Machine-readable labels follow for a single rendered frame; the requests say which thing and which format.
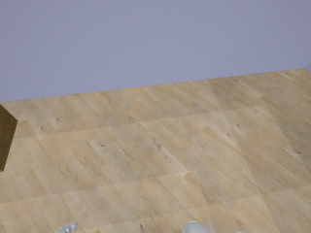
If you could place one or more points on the left robot hand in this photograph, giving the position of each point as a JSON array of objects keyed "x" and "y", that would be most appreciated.
[{"x": 67, "y": 228}]

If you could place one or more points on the cupboard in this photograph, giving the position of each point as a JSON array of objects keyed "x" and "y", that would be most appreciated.
[{"x": 8, "y": 125}]

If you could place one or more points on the robot right thigh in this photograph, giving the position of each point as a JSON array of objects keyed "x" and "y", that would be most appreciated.
[{"x": 195, "y": 227}]

